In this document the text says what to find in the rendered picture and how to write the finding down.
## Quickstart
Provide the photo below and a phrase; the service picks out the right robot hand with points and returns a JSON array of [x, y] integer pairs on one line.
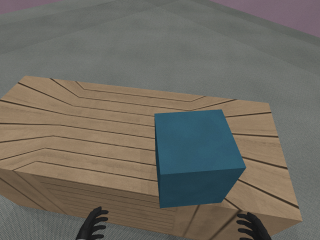
[[257, 232]]

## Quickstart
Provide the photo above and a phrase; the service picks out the left robot hand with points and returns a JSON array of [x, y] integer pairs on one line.
[[88, 227]]

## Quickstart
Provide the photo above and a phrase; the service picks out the carton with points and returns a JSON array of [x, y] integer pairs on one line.
[[197, 158]]

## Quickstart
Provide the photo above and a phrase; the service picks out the pedestal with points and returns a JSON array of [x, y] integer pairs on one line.
[[70, 147]]

